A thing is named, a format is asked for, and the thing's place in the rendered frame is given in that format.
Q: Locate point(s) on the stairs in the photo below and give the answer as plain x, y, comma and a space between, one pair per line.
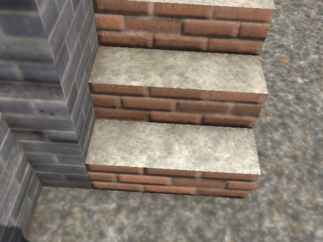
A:
177, 87

